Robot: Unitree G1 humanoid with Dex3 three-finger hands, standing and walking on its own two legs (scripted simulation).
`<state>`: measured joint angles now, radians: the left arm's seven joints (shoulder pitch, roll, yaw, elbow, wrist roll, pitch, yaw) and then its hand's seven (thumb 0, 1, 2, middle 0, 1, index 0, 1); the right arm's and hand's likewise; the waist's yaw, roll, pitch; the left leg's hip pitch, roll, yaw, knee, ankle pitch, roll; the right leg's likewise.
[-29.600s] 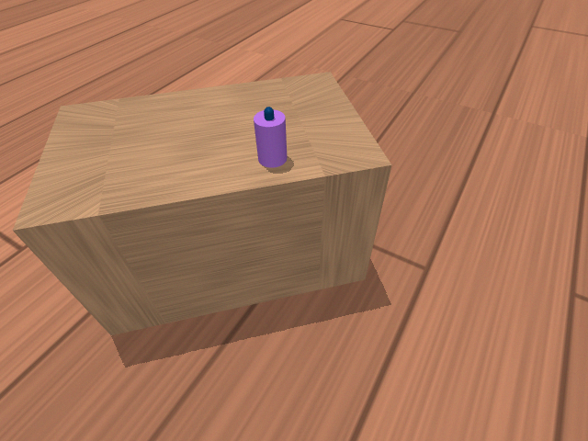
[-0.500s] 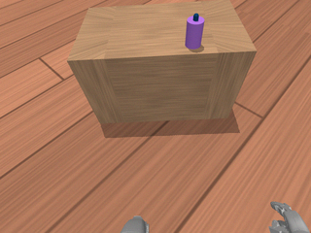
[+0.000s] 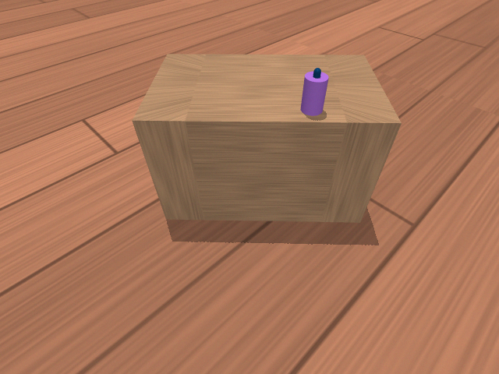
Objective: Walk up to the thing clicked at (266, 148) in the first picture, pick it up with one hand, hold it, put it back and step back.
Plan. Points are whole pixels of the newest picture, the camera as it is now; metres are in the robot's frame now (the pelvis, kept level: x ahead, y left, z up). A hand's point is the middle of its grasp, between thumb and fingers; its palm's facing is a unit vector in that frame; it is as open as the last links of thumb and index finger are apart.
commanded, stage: step back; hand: right
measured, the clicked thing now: (314, 90) +1.08 -0.21 -0.08
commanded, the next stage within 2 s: stand in 0.66 s
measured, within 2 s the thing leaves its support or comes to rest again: neither
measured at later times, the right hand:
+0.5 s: hand out of the picture +0.13 -0.23 -0.15, palm faces -0.04 +0.93 -0.37, open 7.4 cm
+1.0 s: hand out of the picture +0.16 -0.23 -0.13, palm faces +0.00 +0.94 -0.34, open 7.3 cm
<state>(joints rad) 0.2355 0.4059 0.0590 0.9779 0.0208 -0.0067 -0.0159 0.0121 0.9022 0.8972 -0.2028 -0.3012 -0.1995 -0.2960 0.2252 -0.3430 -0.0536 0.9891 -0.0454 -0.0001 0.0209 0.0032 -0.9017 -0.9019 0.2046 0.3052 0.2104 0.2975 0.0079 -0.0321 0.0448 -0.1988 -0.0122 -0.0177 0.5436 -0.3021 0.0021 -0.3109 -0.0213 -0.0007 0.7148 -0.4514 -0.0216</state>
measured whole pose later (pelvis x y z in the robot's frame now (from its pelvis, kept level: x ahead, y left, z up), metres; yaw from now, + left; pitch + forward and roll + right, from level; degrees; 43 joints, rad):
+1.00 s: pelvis +0.05 +0.02 +0.01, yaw +0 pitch -3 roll +0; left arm 0.07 0.35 0.00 1.12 0.00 -0.02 0.00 0.01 0.90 0.90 -0.20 -0.30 -0.20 -0.30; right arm 0.05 -0.35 -0.02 1.11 0.00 0.00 0.01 0.00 -0.90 -0.90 0.20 0.30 0.21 0.30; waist 0.00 0.00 0.07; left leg -0.13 0.03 0.01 0.37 -0.18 -0.02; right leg -0.08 -0.02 0.01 0.36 -0.22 0.02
